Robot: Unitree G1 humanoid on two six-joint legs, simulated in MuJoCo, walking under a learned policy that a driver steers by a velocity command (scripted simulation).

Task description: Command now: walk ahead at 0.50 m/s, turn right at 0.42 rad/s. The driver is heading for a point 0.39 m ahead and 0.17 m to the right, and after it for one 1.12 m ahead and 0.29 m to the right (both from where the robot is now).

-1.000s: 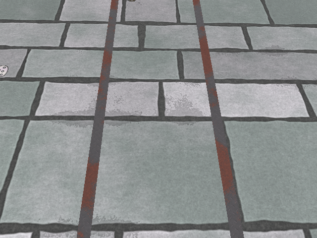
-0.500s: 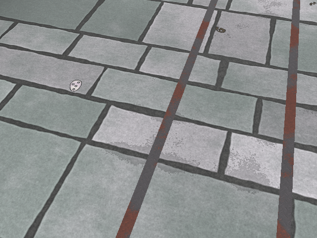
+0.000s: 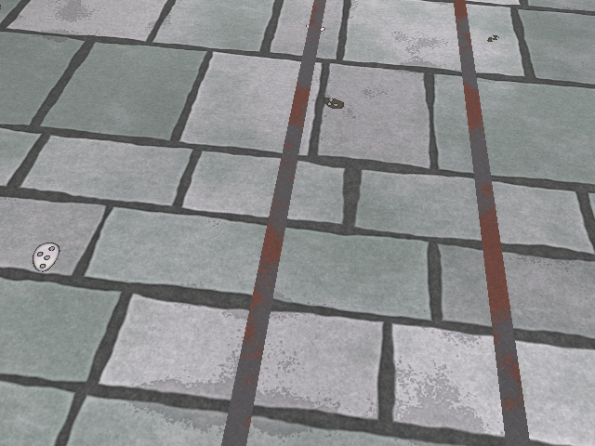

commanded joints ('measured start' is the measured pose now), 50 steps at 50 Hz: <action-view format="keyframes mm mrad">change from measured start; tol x32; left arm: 1 -1 20 3 -55 5 -6 -12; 39 292 10 -4 -161 -11 -19 21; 50 -46 3 -14 -213 22 -30 -2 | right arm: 1 -82 -131 -30 -60 0 -22 -13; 50 -40 -170 -26 -34 28 -12 1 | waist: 1 32 109 21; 16 150 -104 -416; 36 18 -74 -57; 39 -17 400 -339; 50 -2 130 -4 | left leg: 1 -6 267 -89 -163 262 122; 13 180 289 91 345 956 29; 16 -654 -11 -206 1141 -415 -82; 36 -188 35 -199 166 141 -45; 39 439 443 -954 27 -280 227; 50 -28 244 -333 -135 161 170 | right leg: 1 -20 -25 27 -130 167 2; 13 363 156 -208 -444 -28 -159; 16 1137 -252 765 -692 -171 -468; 24 458 -58 226 -806 268 -322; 35 512 -43 331 -623 21 -194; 40 -109 127 122 266 -390 -33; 50 22 -9 -24 -196 -3 -10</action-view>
